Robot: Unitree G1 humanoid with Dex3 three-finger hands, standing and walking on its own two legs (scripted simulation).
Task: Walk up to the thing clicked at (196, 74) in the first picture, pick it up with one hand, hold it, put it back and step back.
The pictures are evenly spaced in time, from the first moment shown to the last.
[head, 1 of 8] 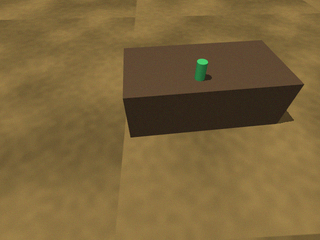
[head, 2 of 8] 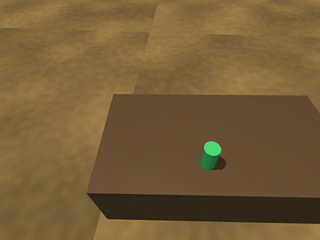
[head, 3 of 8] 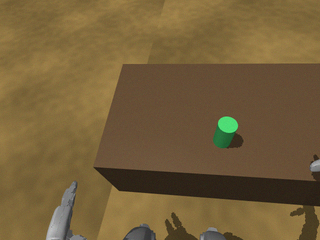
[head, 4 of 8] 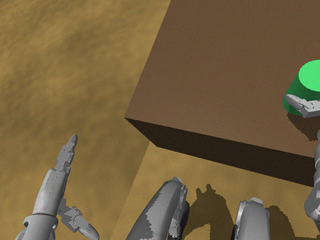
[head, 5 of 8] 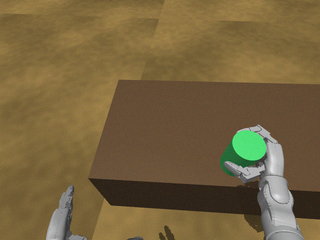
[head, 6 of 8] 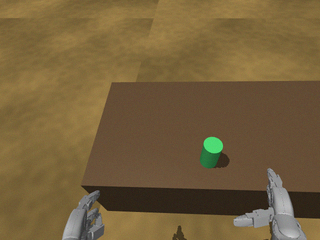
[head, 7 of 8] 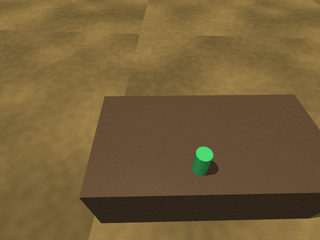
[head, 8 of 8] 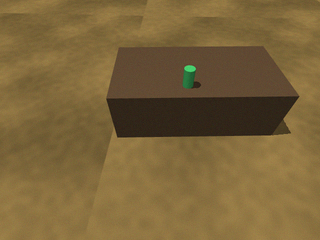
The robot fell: no
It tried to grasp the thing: yes
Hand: right
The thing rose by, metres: 0.28
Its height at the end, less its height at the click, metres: +0.00
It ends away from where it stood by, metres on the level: 0.03
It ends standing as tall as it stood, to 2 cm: yes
